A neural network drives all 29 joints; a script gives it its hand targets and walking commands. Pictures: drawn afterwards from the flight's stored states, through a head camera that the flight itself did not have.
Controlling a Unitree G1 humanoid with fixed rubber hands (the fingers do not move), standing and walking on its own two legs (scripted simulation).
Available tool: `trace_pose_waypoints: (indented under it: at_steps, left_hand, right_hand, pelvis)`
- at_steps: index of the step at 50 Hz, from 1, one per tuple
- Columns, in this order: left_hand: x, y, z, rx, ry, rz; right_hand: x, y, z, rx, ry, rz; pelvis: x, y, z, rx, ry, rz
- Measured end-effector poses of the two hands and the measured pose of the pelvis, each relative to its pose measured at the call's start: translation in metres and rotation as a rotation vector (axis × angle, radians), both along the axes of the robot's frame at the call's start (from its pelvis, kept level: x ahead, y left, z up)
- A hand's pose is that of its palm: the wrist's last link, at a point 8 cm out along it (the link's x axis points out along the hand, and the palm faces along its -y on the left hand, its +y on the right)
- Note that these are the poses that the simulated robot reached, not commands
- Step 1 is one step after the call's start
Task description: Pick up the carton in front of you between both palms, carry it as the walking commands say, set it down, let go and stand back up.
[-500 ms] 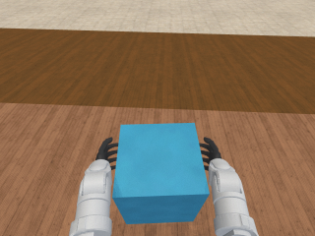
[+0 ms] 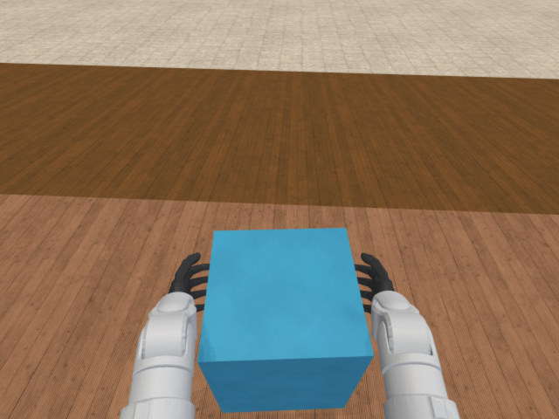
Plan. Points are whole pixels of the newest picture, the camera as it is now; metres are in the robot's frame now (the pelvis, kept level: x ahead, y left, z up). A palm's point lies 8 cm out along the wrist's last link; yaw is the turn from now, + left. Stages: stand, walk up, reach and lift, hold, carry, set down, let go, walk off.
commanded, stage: reach and lift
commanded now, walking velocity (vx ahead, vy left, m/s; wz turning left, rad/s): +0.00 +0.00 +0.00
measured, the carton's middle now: (282, 323) +0.29 +0.00 -0.04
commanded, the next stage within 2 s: hold in 0.04 s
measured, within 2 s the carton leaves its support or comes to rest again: neither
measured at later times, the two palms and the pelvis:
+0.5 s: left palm (177, 304) +0.28 +0.15 +0.05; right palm (386, 302) +0.27 -0.15 +0.05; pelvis -0.02 +0.00 +0.00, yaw +0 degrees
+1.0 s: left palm (168, 284) +0.30 +0.17 +0.06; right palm (371, 276) +0.31 -0.13 +0.07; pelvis +0.02 +0.01 -0.01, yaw +3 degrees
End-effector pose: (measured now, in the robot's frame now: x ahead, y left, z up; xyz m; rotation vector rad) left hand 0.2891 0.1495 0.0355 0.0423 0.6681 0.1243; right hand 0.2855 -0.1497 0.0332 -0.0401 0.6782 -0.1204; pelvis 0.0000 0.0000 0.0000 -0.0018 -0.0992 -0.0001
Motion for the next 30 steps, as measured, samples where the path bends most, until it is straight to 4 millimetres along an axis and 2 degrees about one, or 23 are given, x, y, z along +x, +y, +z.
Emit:
trace_pose_waypoints:
  at_steps: [11,19,30]
  left_hand:
    - [-0.008,0.001,0.017,-0.004,-0.034,0.004]
    - [-0.014,0.001,0.014,-0.010,-0.007,0.012]
    - [-0.012,0.000,0.016,-0.018,-0.019,0.021]
  right_hand:
    - [-0.008,0.001,0.017,0.001,-0.034,0.000]
    - [-0.013,0.001,0.014,0.009,-0.007,-0.001]
    - [-0.010,0.000,0.016,0.019,-0.019,-0.007]
  pelvis:
    - [-0.004,0.001,0.001,0.001,-0.026,-0.003]
    - [-0.012,-0.001,-0.001,0.001,-0.044,-0.001]
    - [-0.016,-0.002,-0.001,0.001,-0.042,0.001]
